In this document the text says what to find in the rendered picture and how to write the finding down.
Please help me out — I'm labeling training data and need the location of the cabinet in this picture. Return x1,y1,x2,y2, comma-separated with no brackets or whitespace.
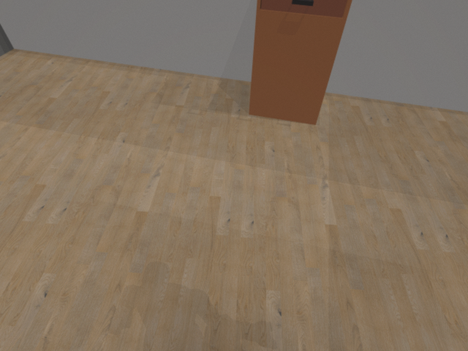
249,0,352,125

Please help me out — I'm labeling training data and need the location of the drawer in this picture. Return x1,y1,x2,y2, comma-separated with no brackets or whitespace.
261,0,347,18

